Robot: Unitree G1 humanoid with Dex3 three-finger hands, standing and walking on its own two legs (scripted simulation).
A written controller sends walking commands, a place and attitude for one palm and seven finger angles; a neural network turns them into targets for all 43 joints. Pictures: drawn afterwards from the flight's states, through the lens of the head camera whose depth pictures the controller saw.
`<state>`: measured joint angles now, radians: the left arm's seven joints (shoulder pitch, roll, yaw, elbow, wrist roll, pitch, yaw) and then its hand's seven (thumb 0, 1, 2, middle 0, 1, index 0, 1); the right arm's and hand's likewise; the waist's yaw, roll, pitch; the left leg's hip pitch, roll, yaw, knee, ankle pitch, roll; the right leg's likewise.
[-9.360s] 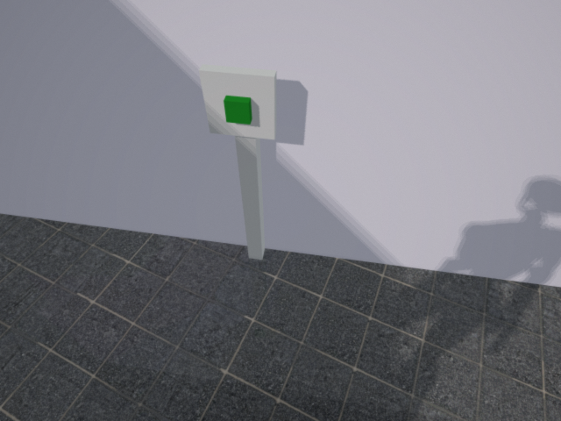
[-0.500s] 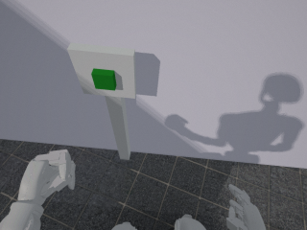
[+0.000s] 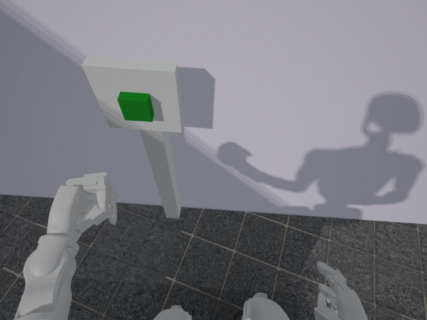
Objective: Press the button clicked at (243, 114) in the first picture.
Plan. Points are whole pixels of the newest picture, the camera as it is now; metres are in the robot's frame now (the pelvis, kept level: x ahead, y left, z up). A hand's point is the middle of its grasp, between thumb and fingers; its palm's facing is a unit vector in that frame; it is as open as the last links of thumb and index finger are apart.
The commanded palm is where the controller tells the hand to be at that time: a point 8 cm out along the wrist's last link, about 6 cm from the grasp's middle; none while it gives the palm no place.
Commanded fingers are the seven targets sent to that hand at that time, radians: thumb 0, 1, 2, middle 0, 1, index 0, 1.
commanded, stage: aim a knuckle at the button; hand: left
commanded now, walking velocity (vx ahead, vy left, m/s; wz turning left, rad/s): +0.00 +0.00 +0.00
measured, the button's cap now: (137, 106) +0.53 +0.19 +0.06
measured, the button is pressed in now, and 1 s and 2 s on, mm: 0 0 0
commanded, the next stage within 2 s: press the button with the knuckle in 1.48 s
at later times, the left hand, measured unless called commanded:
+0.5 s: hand (128, 169) +0.38 +0.18 +0.03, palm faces -0.04 -1.00 -0.05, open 3.1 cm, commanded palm +0.36 +0.23 +0.04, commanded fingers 0.00 0.90 0.90 -1.30 -1.50 -1.30 -1.50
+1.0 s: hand (137, 149) +0.44 +0.18 +0.02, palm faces -0.03 -1.00 -0.04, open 3.1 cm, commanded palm +0.40 +0.23 +0.03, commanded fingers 0.00 0.90 0.90 -1.30 -1.50 -1.30 -1.50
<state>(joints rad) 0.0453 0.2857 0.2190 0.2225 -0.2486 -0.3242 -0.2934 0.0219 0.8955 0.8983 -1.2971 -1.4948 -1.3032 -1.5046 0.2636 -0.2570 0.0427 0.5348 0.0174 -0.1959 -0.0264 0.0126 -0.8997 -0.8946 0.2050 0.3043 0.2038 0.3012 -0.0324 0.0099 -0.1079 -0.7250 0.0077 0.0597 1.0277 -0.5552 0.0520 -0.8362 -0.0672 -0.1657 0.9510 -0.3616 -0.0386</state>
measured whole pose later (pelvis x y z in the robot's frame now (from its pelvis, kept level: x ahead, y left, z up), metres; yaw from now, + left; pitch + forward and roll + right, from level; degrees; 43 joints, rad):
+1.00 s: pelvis +0.00 +0.00 -0.01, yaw -2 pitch +21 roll -1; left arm -0.54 0.38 0.37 0.86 -0.16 -0.45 -0.27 0.02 0.90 0.90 -1.30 -1.49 -1.30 -1.50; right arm 0.35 -0.27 0.02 0.59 0.00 0.00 0.00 0.01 -0.90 -0.89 0.20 0.30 0.20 0.30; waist -0.12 0.00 -0.11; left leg -0.87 0.03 0.10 1.05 -0.55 0.05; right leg -1.00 -0.04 -0.13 0.98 -0.34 -0.04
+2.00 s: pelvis +0.00 +0.00 -0.01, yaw -2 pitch +21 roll -1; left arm -0.64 0.38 0.33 0.95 -0.13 -0.47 -0.22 0.02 0.90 0.90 -1.30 -1.49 -1.30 -1.50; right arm 0.32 -0.26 0.03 0.61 -0.01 0.02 0.00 0.01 -0.90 -0.89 0.20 0.30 0.20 0.30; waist -0.12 0.01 -0.11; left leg -0.88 0.02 0.08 1.06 -0.55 0.05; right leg -1.01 -0.05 -0.14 0.98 -0.35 -0.04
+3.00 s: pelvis -0.05 +0.00 -0.04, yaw +1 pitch +25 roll -3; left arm -1.01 0.55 0.35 1.26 -0.05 -0.46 -0.23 -0.03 0.74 0.98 -1.30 -1.49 -1.40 -1.50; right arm 0.36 -0.29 0.08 0.63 -0.04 -0.01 -0.01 0.00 -0.90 -0.89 0.20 0.30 0.20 0.30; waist -0.22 0.02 -0.10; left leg -1.13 0.00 0.01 1.21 -0.52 0.05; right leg -1.20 -0.03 -0.15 1.07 -0.31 -0.05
